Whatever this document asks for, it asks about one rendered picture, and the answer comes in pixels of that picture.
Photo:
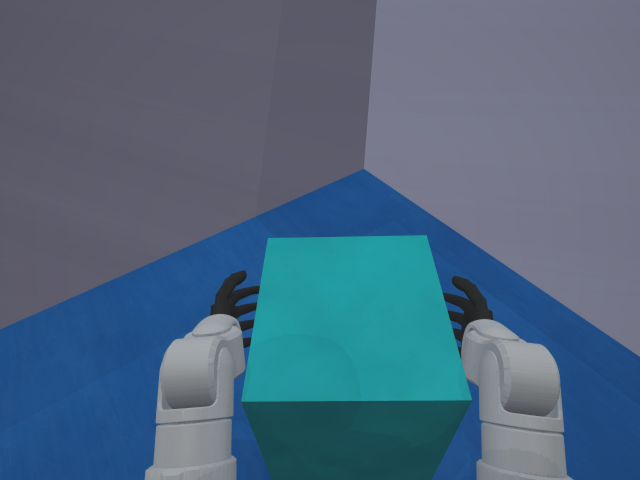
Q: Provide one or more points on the right robot forearm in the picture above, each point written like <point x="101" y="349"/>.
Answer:
<point x="520" y="404"/>

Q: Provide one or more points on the left robot forearm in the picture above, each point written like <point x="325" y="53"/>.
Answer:
<point x="195" y="396"/>

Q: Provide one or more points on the carton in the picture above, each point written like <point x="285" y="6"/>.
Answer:
<point x="353" y="370"/>

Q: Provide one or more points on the right robot hand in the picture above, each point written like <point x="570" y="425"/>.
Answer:
<point x="475" y="308"/>

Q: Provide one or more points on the left robot hand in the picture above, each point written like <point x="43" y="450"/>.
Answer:
<point x="226" y="299"/>

